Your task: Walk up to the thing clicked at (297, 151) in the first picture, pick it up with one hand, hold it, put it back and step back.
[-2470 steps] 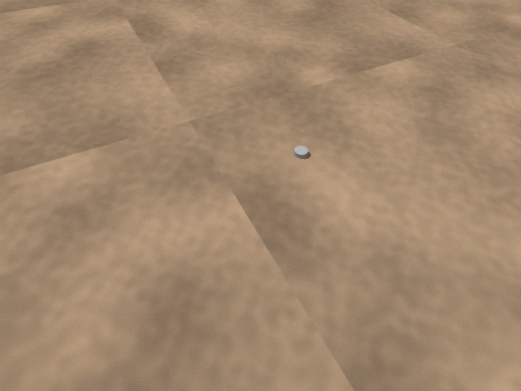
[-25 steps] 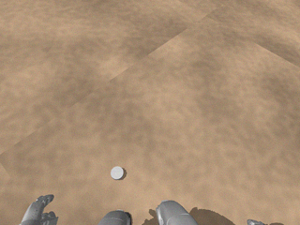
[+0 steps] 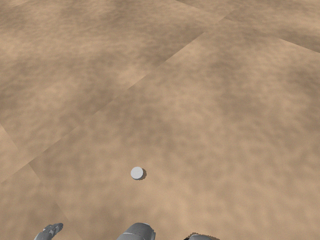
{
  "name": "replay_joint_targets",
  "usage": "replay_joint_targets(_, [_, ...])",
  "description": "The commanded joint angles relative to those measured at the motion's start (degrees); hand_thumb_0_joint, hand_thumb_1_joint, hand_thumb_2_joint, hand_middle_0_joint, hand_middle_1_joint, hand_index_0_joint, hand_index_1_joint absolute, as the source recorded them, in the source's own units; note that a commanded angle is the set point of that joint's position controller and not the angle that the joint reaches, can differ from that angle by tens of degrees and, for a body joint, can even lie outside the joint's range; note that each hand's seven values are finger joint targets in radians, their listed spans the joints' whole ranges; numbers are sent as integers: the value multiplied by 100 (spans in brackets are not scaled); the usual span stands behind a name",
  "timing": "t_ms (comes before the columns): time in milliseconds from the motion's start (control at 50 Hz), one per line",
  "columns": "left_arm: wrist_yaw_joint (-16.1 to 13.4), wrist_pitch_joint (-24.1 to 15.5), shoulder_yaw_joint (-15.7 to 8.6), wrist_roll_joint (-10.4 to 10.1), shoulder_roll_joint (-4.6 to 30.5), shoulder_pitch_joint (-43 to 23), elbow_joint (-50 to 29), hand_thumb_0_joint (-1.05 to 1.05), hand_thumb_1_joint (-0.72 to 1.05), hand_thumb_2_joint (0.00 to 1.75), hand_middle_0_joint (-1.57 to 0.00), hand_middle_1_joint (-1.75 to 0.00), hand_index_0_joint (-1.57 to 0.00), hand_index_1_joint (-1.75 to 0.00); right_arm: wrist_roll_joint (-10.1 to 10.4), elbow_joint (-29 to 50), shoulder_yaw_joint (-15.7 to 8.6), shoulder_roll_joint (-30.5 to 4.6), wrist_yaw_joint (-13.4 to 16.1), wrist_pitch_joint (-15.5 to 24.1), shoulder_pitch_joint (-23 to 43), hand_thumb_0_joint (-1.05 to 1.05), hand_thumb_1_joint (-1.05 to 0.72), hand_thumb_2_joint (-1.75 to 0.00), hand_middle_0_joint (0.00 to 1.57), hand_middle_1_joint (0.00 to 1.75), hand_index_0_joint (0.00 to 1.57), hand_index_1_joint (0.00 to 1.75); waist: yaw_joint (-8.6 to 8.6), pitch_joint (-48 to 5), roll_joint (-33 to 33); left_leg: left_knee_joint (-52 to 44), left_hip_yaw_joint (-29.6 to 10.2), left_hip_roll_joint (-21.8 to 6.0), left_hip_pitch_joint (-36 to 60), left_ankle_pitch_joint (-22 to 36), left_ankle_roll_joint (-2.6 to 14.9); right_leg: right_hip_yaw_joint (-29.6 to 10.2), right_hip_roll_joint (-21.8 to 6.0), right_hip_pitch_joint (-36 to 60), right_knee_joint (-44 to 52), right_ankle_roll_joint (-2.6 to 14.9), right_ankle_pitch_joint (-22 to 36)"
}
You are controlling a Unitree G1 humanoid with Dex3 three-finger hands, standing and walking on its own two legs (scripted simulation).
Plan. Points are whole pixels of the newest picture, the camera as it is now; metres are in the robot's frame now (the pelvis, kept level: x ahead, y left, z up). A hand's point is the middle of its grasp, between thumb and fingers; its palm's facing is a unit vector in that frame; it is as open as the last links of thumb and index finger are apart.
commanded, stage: step back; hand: left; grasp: from above
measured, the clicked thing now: (137, 173) +0.53 +0.22 -0.76
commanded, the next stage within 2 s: none
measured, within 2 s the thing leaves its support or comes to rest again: neither
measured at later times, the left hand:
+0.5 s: hand out of the picture -0.11 +0.27 -0.16, palm faces +0.04 -0.92 -0.40, open 7.4 cm
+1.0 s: hand out of the picture -0.24 +0.26 -0.16, palm faces +0.08 -0.91 -0.40, open 7.4 cm
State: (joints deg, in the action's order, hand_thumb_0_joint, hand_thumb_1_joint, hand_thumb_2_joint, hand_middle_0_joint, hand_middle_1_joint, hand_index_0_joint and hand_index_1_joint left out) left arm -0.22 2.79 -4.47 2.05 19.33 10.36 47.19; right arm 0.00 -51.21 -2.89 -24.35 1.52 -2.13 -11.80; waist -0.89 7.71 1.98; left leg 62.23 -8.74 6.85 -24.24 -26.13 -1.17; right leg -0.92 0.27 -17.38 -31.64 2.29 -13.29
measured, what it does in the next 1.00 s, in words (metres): walks backwards: left foot, then right foot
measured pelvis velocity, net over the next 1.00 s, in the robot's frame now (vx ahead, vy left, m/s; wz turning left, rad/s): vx -0.35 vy -0.02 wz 0.10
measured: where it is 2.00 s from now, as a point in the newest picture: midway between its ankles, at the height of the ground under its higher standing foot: outside the picture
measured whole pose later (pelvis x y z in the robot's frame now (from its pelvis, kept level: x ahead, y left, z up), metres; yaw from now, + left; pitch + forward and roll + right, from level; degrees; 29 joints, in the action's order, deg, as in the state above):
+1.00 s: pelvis -0.35 -0.02 -0.01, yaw +6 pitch -3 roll +0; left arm -1.9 4.4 -3.7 0.7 22.4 4.8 47.0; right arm -2.5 -51.0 -2.4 -20.4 -0.3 -3.2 -11.5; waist 0.6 11.3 -1.5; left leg 37.6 -2.7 2.3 -15.5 -19.3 1.4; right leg -4.0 0.7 -28.5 -55.1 0.0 -28.5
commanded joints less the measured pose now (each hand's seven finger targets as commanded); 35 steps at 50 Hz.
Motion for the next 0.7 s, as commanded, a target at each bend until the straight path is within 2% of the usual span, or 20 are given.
replay_joint_targets(0, [-171, -159, -404, 14, 1333, 244, -572, 0, 90, 90, -20, -30, -20, -30, -45, 527, -166, -767, 82, 162, 125, 0, -90, -90, 20, 30, 20, 30, -332, -1085, -1162, -1038, 227, -279, -713, -496, -84, -1349, -1494, 2172, 419, 1090, 2617])
replay_joint_targets(60, [-180, -110, -390, -26, 1445, 66, -679, 0, 90, 90, -20, -30, -20, -30, -74, 460, -203, -777, 53, 182, -209, 0, -90, -90, 20, 30, 20, 30, -187, -1285, -1383, -2300, 529, -562, 108, -212, 74, -1344, -1575, 1829, 199, 985, 2730])
replay_joint_targets(120, [-120, -24, -348, -109, 1598, -268, -785, 0, 90, 90, -20, -30, -20, -30, -102, 212, -297, -843, 3, 163, -777, 0, -90, -90, 20, 30, 20, 30, 176, -1396, -1104, -3642, 929, -482, 1288, 1254, 237, -1020, -1300, 852, -53, 594, 1688])
replay_joint_targets(140, [-100, -3, -301, -114, 1456, -277, -818, 0, 90, 90, -20, -30, -20, -30, -148, 253, -355, -990, -2, 164, -684, 0, -90, -90, 20, 30, 20, 30, 171, -1271, -624, -3844, 304, -829, 1404, 1426, 397, -899, -1035, 342, -187, 340, 937])
replay_joint_targets(160, [-79, -10, -272, -134, 1308, -318, -871, 0, 90, 90, -20, -30, -20, -30, -225, 336, -449, -1363, -17, 171, -598, 0, -90, -90, 20, 30, 20, 30, 175, -1212, 345, -4020, -1074, -1863, 1569, 1854, 841, -501, -444, -508, -933, 48, -264])
replay_joint_targets(180, [-127, -29, -345, -147, 1395, -669, -914, 0, 90, 90, -20, -30, -20, -30, -228, 490, -539, -1892, -73, 134, -124, 0, -90, -90, 20, 30, 20, 30, 311, -872, 1291, -4466, -1941, -2753, 729, 1994, 1653, 77, 358, -715, -2128, -147, -1915])
replay_joint_targets(200, [-155, -18, -410, -58, 1492, -831, -876, 0, 90, 90, -20, -30, -20, -30, -271, 594, -562, -1938, -34, 179, 146, 0, -90, -90, 20, 30, 20, 30, 398, -626, 1207, -4667, -2543, -3162, 22, 1957, 2090, -704, 303, -542, -3320, -177, -2339])
replay_joint_targets(220, [-130, -10, -423, -64, 1534, -641, -740, 0, 90, 90, -20, -30, -20, -30, -269, 632, -493, -1722, 4, 218, 378, 0, -90, -90, 20, 30, 20, 30, 201, -487, 813, -4533, -2128, -3064, -70, 2193, 2042, -923, 305, -519, -3793, -156, -2198])
replay_joint_targets(260, [-91, 9, -399, -179, 1323, -103, -485, 0, 90, 90, -20, -30, -20, -30, -311, 742, -330, -1206, 15, 214, 707, 0, -90, -90, 20, 30, 20, 30, -162, -509, 303, -4125, -680, -2130, 483, 2982, 1446, -1019, 608, -905, -4102, -68, -1602])
replay_joint_targets(280, [-76, 22, -402, -181, 1332, 47, -400, 0, 90, 90, -20, -30, -20, -30, -274, 742, -323, -1110, 24, 209, 736, 0, -90, -90, 20, 30, 20, 30, -199, -470, 213, -4134, -400, -1897, 473, 2621, 1219, -984, 690, -978, -4134, -84, -1374])
replay_joint_targets(400, [-79, -124, -313, -98, 1185, -9, -405, 0, 90, 90, -20, -30, -20, -30, -199, 689, -382, -1109, -5, 143, 158, 0, -90, -90, 20, 30, 20, 30, 262, -857, 839, -3596, -398, -2022, 2022, 2944, 1578, -544, 337, -990, -2241, -461, -1676])
replay_joint_targets(440, [-92, -170, -289, -104, 1208, 221, -288, 0, 90, 90, -20, -30, -20, -30, -186, 744, -405, -1218, -16, 88, 327, 0, -90, -90, 20, 30, 20, 30, 152, -1076, 1061, -3397, -446, -2123, 1931, 3076, 1453, -332, 15, -434, -1048, -383, -1537])
replay_joint_targets(500, [-89, -226, -290, -59, 1200, 796, 145, 0, 90, 90, -20, -30, -20, -30, -120, 812, -410, -1267, -54, -59, 583, 0, -90, -90, 20, 30, 20, 30, -68, -1321, 909, -2889, -100, -1811, 1296, 2542, 1091, 151, 167, 739, 880, -219, -133])
replay_joint_targets(520, [-90, -248, -333, -4, 1374, 876, 191, 0, 90, 90, -20, -30, -20, -30, -71, 831, -362, -1166, -66, -93, 605, 0, -90, -90, 20, 30, 20, 30, -83, -1247, 626, -2712, -67, -1592, 698, 1801, 844, -174, 64, 1005, 908, -128, 20])
replay_joint_targets(540, [-77, -266, -422, 79, 1736, 782, 116, 0, 90, 90, -20, -30, -20, -30, -35, 885, -298, -882, -77, -94, 570, 0, -90, -90, 20, 30, 20, 30, -42, -996, -479, -2047, 94, -909, -380, 531, 475, -1627, -742, 1028, 1034, 160, -481])
replay_joint_targets(560, [-46, -216, -566, 61, 2397, 362, -113, 0, 90, 90, -20, -30, -20, -30, -35, 980, -314, -788, -8, -97, 796, 0, -90, -90, 20, 30, 20, 30, -246, -683, -1774, -667, 288, -94, -531, -722, 157, -2977, -2038, -335, 1666, 1053, -1064])
replay_joint_targets(580, [-91, -236, -591, 70, 2629, -200, -376, 0, 90, 90, -20, -30, -20, -30, -55, 923, -448, -1087, 37, -135, 701, 0, -90, -90, 20, 30, 20, 30, -201, -231, -2035, 454, -201, -433, -37, -832, 48, -3767, -2650, -1636, 2074, 1543, -1373])
replay_joint_targets(600, [-128, -254, -521, 65, 2323, -519, -459, 0, 90, 90, -20, -30, -20, -30, -14, 769, -486, -1253, -8, -131, 506, 0, -90, -90, 20, 30, 20, 30, 50, -92, -1624, 748, -425, -503, 271, -523, 117, -3257, -2470, -1892, 1988, 1361, -1264])
replay_joint_targets(640, [-153, -273, -402, 53, 1741, -888, -526, 0, 90, 90, -20, -30, -20, -30, 18, 525, -408, -1090, -46, -82, 132, 0, -90, -90, 20, 30, 20, 30, 334, -340, -744, 906, -255, -8, -151, 1, 99, -1402, -1447, -741, 964, 885, 589])
replay_joint_targets(680, [-143, -249, -425, 69, 1658, -511, -447, 0, 90, 90, -20, -30, -20, -30, -10, 536, -271, -854, 0, -23, 148, 0, -90, -90, 20, 30, 20, 30, 98, -590, -918, 785, -3, 81, -322, 47, -10, -986, -1127, -143, 626, 750, 1119])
